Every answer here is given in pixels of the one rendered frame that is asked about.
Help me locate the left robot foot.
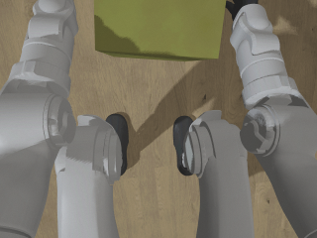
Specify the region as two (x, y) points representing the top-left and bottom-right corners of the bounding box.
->
(105, 113), (129, 176)

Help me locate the robot right thigh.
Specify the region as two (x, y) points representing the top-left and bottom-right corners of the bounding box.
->
(185, 119), (255, 238)

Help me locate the robot left upper arm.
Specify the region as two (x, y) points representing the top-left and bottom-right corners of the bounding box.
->
(0, 93), (76, 238)

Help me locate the right robot forearm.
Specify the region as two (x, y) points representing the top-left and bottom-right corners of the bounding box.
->
(230, 3), (314, 112)

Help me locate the robot right hand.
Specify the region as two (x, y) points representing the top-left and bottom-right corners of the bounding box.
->
(225, 0), (259, 21)

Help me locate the robot right upper arm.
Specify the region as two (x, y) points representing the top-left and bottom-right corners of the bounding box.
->
(240, 104), (317, 238)

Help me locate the carton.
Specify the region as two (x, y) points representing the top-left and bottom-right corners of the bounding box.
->
(93, 0), (227, 61)

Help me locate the left robot forearm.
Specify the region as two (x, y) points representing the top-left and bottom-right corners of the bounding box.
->
(0, 0), (79, 98)

